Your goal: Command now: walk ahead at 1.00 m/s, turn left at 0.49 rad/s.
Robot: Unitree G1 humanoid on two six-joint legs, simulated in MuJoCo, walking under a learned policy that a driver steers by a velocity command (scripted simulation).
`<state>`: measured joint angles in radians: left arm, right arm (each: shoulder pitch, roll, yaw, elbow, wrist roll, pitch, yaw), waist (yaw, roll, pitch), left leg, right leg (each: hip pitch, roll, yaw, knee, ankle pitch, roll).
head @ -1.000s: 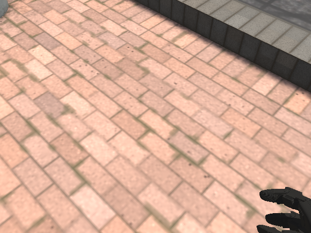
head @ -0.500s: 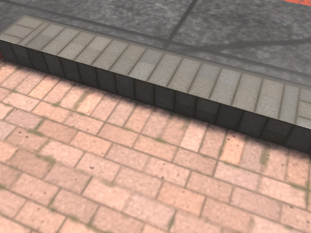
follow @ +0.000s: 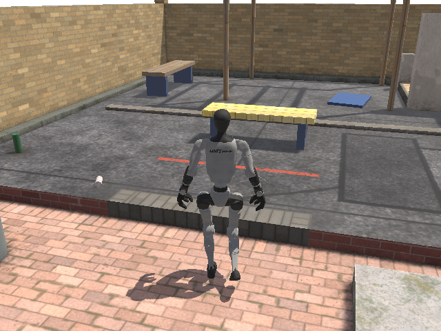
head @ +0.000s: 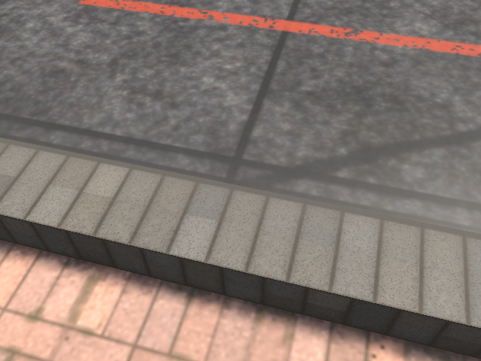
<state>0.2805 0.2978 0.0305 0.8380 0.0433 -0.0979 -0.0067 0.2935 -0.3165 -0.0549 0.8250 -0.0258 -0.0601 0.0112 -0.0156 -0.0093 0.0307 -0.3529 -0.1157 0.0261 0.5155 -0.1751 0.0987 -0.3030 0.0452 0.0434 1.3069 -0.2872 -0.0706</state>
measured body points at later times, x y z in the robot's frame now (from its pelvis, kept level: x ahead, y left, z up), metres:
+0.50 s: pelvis +0.46 +0.02 +0.01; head +0.48 +0.02 +0.46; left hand +0.35 +0.29 -0.11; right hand +0.75 -0.15 -0.07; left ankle +0.44 +0.11 -0.57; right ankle +0.43 -0.13 -0.73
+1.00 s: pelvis +0.90 +0.29 +0.02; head +0.93 +0.27 +0.46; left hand +0.91 +0.59 -0.02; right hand +1.08 +0.09 -0.15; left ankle +0.62 +0.23 -0.66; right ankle +1.05 +0.31 -0.56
